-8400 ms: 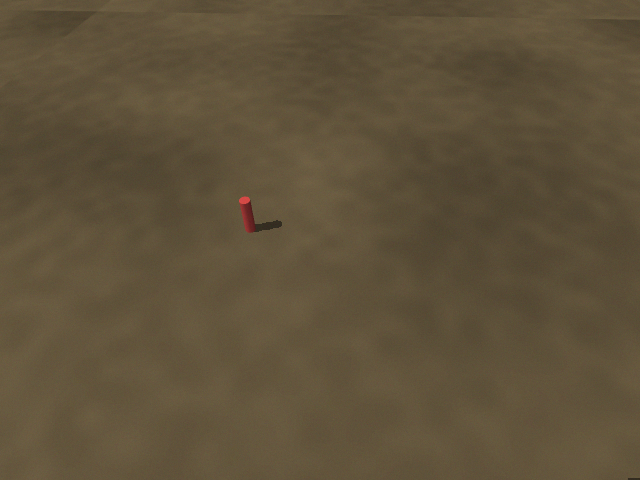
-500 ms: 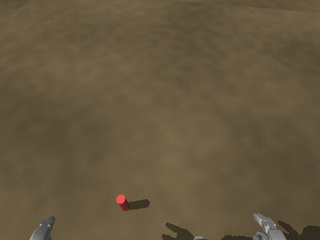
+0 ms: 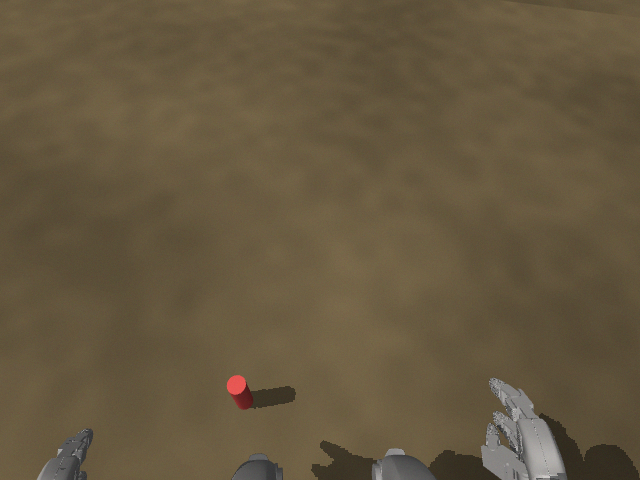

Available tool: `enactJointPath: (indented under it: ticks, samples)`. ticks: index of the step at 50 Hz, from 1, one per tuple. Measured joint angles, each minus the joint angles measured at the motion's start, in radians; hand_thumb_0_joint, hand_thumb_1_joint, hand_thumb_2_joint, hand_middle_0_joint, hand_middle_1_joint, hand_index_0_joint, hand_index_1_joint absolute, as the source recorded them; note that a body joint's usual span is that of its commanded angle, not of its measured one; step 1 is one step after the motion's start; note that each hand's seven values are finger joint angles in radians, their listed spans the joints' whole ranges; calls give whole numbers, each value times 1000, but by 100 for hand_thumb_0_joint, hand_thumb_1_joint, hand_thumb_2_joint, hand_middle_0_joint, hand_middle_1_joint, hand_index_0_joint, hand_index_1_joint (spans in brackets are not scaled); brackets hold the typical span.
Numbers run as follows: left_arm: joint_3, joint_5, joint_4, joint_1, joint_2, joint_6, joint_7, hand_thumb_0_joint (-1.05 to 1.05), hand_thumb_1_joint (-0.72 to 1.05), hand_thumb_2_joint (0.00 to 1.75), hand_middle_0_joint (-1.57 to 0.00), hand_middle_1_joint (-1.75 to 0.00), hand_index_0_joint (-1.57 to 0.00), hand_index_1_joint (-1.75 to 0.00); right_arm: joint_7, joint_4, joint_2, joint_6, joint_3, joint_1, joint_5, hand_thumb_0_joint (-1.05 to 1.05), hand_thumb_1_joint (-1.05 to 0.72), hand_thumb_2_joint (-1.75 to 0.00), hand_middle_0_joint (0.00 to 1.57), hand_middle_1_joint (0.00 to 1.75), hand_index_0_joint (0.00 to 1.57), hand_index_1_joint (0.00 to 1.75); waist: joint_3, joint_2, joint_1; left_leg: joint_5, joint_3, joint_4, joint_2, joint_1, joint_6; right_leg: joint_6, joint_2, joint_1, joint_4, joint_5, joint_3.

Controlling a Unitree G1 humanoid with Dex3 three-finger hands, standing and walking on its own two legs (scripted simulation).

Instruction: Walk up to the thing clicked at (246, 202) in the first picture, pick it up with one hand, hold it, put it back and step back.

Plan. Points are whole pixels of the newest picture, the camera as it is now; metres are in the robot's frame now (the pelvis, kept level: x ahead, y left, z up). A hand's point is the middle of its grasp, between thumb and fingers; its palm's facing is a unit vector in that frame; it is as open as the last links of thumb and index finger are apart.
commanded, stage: go down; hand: left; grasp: from the side
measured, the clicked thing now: (240, 393) +0.38 +0.19 -0.61
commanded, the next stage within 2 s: approach in 1.96 s
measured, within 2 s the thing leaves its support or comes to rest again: neither
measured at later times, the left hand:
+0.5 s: hand (117, 428) +0.24 +0.31 -0.20, palm faces +0.08 -0.97 -0.21, open 17.3 cm
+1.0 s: hand (115, 402) +0.29 +0.35 -0.26, palm faces +0.07 -0.99 -0.14, open 17.3 cm
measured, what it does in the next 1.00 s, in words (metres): lowers itself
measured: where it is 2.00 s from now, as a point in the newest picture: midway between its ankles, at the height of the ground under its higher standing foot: outside the picture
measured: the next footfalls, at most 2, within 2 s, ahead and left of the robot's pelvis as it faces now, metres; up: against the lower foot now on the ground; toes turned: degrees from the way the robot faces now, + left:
none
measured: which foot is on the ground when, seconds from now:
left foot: down 0.00-1.00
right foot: down 0.00-1.00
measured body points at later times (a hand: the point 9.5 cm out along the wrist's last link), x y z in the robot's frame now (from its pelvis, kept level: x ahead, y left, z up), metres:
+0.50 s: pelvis -0.05 +0.00 -0.13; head +0.11 +0.02 +0.29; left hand +0.23 +0.36 -0.19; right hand +0.12 -0.28 -0.22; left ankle +0.00 +0.12 -0.66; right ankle +0.01 -0.14 -0.66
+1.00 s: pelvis -0.08 +0.00 -0.23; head +0.12 +0.04 +0.18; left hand +0.28 +0.40 -0.25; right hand +0.07 -0.28 -0.33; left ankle +0.00 +0.12 -0.66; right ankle +0.01 -0.14 -0.66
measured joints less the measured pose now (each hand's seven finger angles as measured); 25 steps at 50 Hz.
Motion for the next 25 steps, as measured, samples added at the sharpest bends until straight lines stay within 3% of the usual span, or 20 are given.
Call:
enactJointPath:
  ticks: [4,8,19,25]
  samples:
    - [11,-6,-3,3,5,-12,-9,-1,-51,7,-9,-9,-9,-9,-3,-2,0,-9,0,5,-2,1,-87,-89,20,30,21,30,-1,0,-2,-5,-4,28,0,-32,-1,-1,0,-31,27,-5,-2]
    - [44,-19,68,-50,21,-72,-27,-1,-49,8,-8,-9,-8,-8,-2,2,-10,-31,0,4,-5,1,-88,-89,20,30,21,30,-2,-5,-2,-11,-7,72,-2,-91,-2,-3,-2,-91,74,-14,-2]
    - [197,-85,362,-342,135,-439,-222,-1,-52,6,-8,-9,-8,-9,25,43,-71,-77,-7,-40,-9,1,-91,-90,20,30,20,30,-31,-35,-7,-83,-8,383,-11,-470,-6,-6,-12,-482,401,-90,17]
    - [273,-108,460,-455,178,-543,-300,-1,-53,8,-8,-11,-8,-10,39,76,-78,-49,2,-69,-10,1,-90,-89,20,30,20,30,-37,-28,-10,-113,-15,525,-11,-637,-8,-9,-10,-650,542,-117,21]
